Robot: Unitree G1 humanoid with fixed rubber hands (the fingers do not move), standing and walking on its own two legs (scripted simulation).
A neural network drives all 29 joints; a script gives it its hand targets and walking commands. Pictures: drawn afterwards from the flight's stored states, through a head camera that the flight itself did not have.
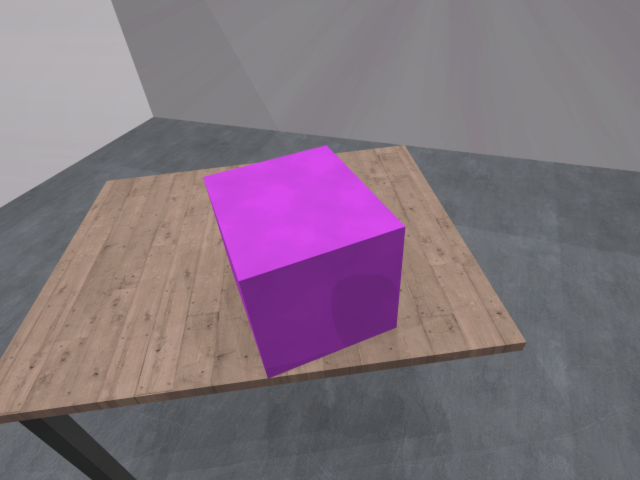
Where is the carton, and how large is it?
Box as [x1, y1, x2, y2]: [203, 145, 404, 378]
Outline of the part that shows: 326,145 203,177 230,265 268,378 396,326 404,226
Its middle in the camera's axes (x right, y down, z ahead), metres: -0.03 +0.02 +0.70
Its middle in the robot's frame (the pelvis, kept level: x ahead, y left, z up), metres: +0.53 +0.06 +0.01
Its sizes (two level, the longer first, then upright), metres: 0.290 0.244 0.234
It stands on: a table, 0.67 m high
